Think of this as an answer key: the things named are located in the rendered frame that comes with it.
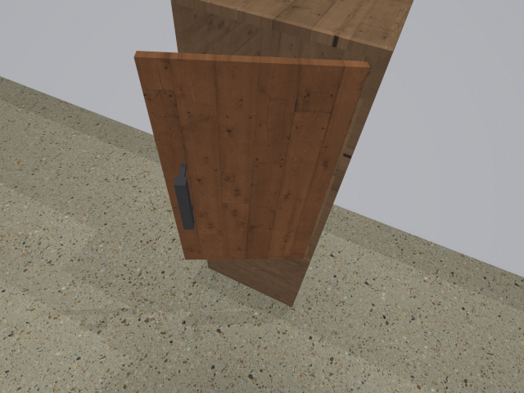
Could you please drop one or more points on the cupboard door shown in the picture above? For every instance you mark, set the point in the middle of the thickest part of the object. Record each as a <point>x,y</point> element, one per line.
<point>261,137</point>

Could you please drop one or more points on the handle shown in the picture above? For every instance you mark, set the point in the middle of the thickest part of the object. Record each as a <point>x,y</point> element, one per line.
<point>183,197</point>

